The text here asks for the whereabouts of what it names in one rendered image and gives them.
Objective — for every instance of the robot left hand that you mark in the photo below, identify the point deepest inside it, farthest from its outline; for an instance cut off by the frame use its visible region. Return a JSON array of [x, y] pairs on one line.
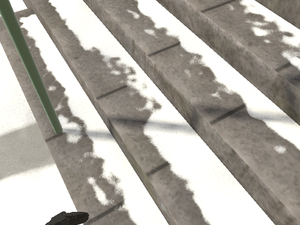
[[72, 218]]

